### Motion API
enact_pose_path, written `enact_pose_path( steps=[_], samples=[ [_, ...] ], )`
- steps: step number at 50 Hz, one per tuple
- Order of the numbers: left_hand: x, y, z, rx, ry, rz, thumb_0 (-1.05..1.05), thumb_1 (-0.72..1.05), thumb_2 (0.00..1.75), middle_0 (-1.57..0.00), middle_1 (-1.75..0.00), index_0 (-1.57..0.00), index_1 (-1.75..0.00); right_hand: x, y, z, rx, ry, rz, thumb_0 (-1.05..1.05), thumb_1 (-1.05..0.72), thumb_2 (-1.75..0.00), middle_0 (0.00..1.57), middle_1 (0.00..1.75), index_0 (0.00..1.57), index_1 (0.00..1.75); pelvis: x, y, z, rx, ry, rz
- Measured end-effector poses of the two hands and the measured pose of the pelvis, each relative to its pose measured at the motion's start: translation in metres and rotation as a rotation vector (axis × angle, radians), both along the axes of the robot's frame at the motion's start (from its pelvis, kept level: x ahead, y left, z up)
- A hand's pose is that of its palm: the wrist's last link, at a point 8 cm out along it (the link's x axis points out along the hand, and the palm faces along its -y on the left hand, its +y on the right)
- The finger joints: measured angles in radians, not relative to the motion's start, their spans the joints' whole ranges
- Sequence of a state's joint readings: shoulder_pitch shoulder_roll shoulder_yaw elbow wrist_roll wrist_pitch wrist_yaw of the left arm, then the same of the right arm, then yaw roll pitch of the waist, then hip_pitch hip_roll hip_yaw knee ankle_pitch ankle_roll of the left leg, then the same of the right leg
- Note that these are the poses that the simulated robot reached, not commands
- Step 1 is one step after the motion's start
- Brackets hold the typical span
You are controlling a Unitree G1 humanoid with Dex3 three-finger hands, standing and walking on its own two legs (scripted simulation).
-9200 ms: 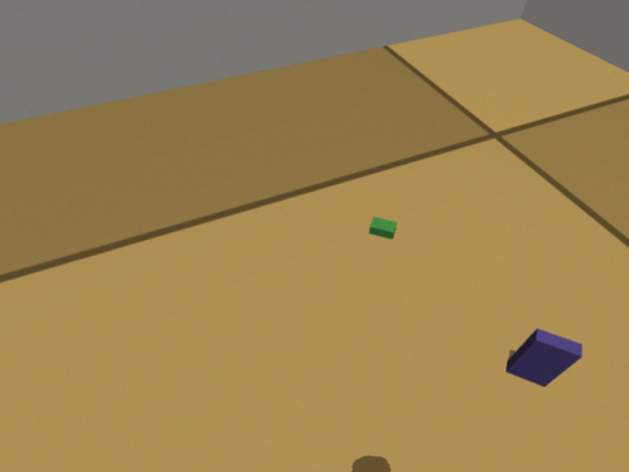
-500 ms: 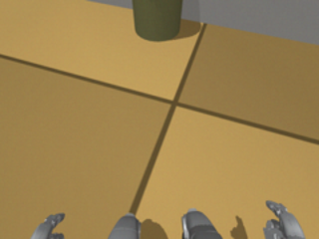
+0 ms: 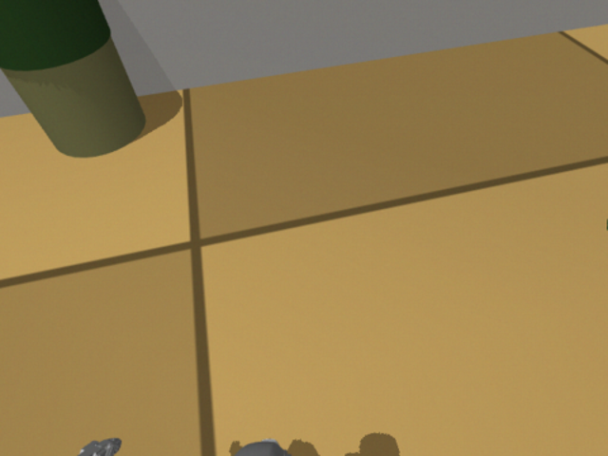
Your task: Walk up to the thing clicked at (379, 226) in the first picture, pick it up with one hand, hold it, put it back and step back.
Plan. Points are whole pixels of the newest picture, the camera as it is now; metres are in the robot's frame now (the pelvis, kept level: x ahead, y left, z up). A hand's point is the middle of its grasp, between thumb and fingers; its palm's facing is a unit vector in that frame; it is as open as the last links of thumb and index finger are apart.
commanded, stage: walk up
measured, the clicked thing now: out of the picture +1.08 -1.20 -0.73
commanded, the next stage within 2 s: none
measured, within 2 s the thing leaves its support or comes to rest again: neither
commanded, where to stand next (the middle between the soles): +0.13 -0.05 m, yaw -61 degrees
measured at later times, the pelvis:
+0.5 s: pelvis +0.03 -0.06 -0.01, yaw -22 degrees
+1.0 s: pelvis +0.10 -0.01 -0.02, yaw -43 degrees
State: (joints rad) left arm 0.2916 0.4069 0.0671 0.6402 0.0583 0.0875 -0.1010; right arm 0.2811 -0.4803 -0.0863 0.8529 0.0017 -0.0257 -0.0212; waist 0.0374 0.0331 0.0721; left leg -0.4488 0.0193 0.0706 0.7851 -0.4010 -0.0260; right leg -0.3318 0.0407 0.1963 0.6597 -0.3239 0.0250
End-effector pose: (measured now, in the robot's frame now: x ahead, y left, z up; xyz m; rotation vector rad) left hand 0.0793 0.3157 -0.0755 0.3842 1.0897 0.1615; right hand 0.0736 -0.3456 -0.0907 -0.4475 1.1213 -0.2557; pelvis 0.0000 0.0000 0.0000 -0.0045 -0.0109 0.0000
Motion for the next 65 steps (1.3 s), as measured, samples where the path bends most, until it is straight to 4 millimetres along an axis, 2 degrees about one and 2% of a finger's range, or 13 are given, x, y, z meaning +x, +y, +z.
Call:
enact_pose_path(
  steps=[5, 10, 13, 17, 25, 32, 39, 43, 46, 51, 56, 61, 65],
  samples=[
    [0.054, -0.013, -0.022, -0.031, -0.042, -0.108, 0.01, 0.90, 0.90, -0.20, -0.30, -0.20, -0.30, -0.060, 0.008, 0.010, -0.017, -0.010, -0.130, 0.01, -0.90, -0.90, 0.20, 0.30, 0.21, 0.30, 0.003, 0.001, -0.004, 0.006, -0.037, -0.099],
    [0.088, -0.042, -0.014, -0.077, -0.010, -0.238, 0.01, 0.90, 0.90, -0.20, -0.30, -0.20, -0.30, -0.113, 0.010, 0.031, -0.010, 0.016, -0.273, 0.01, -0.90, -0.90, 0.20, 0.30, 0.21, 0.30, 0.005, -0.007, 0.015, -0.023, -0.037, -0.179],
    [0.099, -0.053, -0.006, -0.081, 0.006, -0.289, 0.00, 0.90, 0.90, -0.20, -0.30, -0.20, -0.30, -0.130, 0.006, 0.035, 0.001, 0.041, -0.314, 0.01, -0.90, -0.90, 0.20, 0.30, 0.21, 0.30, 0.007, -0.012, 0.022, -0.029, -0.025, -0.219],
    [0.111, -0.069, 0.001, -0.042, 0.047, -0.356, 0.00, 0.90, 0.90, -0.20, -0.30, -0.20, -0.30, -0.138, -0.006, 0.027, 0.036, 0.037, -0.349, 0.01, -0.90, -0.90, 0.20, 0.30, 0.21, 0.30, 0.011, -0.023, 0.021, -0.018, -0.010, -0.287],
    [0.140, -0.102, 0.004, 0.103, -0.010, -0.399, 0.00, 0.90, 0.90, -0.20, -0.30, -0.20, -0.31, -0.124, -0.040, -0.025, 0.134, -0.009, -0.420, 0.01, -0.90, -0.90, 0.20, 0.30, 0.21, 0.30, 0.026, -0.062, -0.006, -0.024, -0.015, -0.387],
    [0.152, -0.116, 0.014, 0.139, 0.029, -0.416, 0.00, 0.90, 0.90, -0.21, -0.30, -0.20, -0.31, -0.067, -0.038, -0.026, 0.196, -0.112, -0.434, 0.01, -0.90, -0.90, 0.20, 0.30, 0.20, 0.30, 0.053, -0.071, 0.004, -0.009, -0.020, -0.511],
    [0.198, -0.120, -0.001, 0.159, 0.048, -0.525, 0.00, 0.90, 0.90, -0.21, -0.30, -0.20, -0.31, -0.039, -0.040, -0.024, 0.138, -0.149, -0.501, 0.01, -0.90, -0.90, 0.20, 0.30, 0.21, 0.30, 0.081, -0.058, -0.007, -0.001, -0.011, -0.604],
    [0.240, -0.120, -0.025, 0.141, 0.044, -0.604, 0.00, 0.90, 0.90, -0.21, -0.30, -0.20, -0.31, -0.033, -0.034, -0.027, 0.073, -0.162, -0.552, 0.01, -0.90, -0.90, 0.20, 0.30, 0.21, 0.30, 0.099, -0.040, -0.023, 0.001, 0.003, -0.643],
    [0.273, -0.127, -0.041, 0.119, 0.018, -0.637, 0.01, 0.90, 0.90, -0.21, -0.30, -0.20, -0.31, -0.038, -0.016, -0.025, 0.049, -0.150, -0.573, 0.01, -0.90, -0.90, 0.20, 0.30, 0.20, 0.30, 0.102, -0.026, -0.027, 0.021, -0.025, -0.674],
    [0.307, -0.152, -0.042, 0.072, 0.004, -0.752, 0.01, 0.90, 0.90, -0.20, -0.30, -0.20, -0.30, -0.070, 0.017, -0.008, 0.039, -0.136, -0.667, 0.01, -0.90, -0.90, 0.20, 0.30, 0.21, 0.30, 0.103, -0.013, -0.017, -0.025, -0.023, -0.756],
    [0.326, -0.174, -0.033, 0.032, -0.023, -0.828, 0.00, 0.90, 0.90, -0.20, -0.30, -0.20, -0.30, -0.121, 0.043, -0.003, 0.016, -0.087, -0.737, 0.01, -0.90, -0.90, 0.20, 0.30, 0.21, 0.30, 0.101, -0.004, -0.013, -0.021, -0.009, -0.807],
    [0.329, -0.190, -0.025, 0.057, -0.052, -0.907, 0.00, 0.90, 0.90, -0.20, -0.30, -0.20, -0.30, -0.184, 0.060, -0.013, 0.001, -0.058, -0.837, 0.01, -0.90, -0.90, 0.20, 0.30, 0.21, 0.30, 0.089, -0.002, -0.021, -0.009, -0.011, -0.884],
    [0.317, -0.191, -0.019, 0.082, -0.067, -0.928, 0.00, 0.90, 0.90, -0.20, -0.30, -0.20, -0.30, -0.222, 0.078, -0.027, 0.018, -0.017, -0.927, 0.01, -0.90, -0.90, 0.20, 0.30, 0.21, 0.30, 0.078, -0.002, -0.024, -0.036, -0.021, -0.911]
  ],
)
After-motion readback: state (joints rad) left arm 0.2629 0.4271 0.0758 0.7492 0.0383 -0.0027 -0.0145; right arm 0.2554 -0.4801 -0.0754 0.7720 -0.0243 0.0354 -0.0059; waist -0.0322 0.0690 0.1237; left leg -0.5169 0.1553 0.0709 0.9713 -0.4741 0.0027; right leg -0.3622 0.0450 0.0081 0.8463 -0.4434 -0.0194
